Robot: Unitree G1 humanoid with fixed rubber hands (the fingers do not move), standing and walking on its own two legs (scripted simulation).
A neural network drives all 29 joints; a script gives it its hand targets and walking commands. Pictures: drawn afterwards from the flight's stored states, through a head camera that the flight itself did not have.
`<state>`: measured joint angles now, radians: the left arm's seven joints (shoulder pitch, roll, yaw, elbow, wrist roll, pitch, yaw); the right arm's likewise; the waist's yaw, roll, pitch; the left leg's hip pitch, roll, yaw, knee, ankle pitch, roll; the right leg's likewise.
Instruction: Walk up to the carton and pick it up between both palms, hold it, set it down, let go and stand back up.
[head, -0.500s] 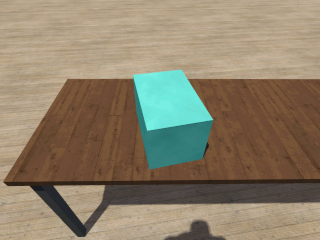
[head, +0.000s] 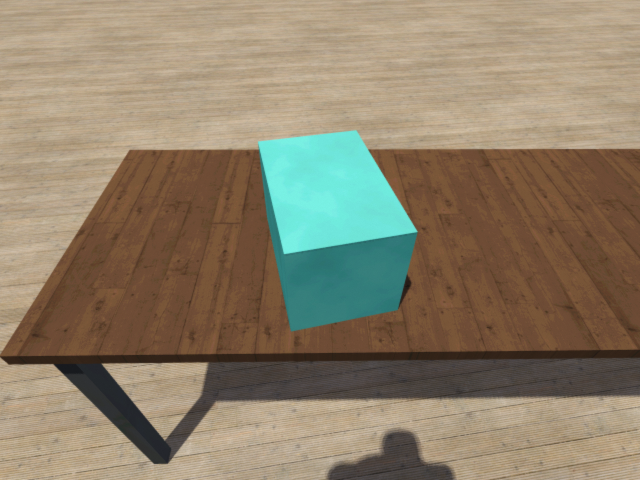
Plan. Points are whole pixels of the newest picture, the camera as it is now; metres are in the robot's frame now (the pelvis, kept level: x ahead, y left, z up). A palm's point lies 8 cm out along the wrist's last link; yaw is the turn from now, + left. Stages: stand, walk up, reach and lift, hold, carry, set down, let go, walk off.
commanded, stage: stand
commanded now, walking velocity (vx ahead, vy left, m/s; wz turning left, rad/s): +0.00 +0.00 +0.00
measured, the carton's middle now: (325, 223) +0.56 +0.00 +0.01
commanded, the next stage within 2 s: none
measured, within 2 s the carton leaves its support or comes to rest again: neither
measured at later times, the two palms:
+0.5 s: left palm out of the picture -0.03 +0.19 -0.15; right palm out of the picture -0.05 -0.20 -0.15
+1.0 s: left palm out of the picture -0.03 +0.18 -0.15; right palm out of the picture -0.04 -0.20 -0.15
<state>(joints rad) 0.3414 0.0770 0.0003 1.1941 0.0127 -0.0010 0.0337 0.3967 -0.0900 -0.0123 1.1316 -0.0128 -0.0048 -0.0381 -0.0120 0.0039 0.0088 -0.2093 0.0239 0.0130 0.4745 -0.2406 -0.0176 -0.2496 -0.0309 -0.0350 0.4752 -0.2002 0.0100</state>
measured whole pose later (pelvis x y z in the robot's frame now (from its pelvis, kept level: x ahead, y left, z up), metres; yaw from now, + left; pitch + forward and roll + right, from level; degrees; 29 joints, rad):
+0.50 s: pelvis +0.00 -0.01 +0.00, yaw +0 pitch -1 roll +0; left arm 0.33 0.10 0.01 1.17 0.01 -0.01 0.03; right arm 0.38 -0.09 0.00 1.15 -0.02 -0.01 -0.03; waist -0.01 0.01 0.02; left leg -0.22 0.05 0.01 0.48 -0.25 -0.04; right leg -0.26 -0.01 -0.04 0.49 -0.21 -0.01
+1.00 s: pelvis +0.01 -0.01 +0.00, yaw +0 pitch -1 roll +0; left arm 0.33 0.08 0.00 1.17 0.01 -0.01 0.03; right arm 0.36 -0.08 -0.01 1.15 -0.01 -0.01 -0.04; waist 0.00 0.01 0.03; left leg -0.20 0.05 0.01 0.48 -0.26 -0.04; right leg -0.24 -0.01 -0.04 0.48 -0.23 -0.01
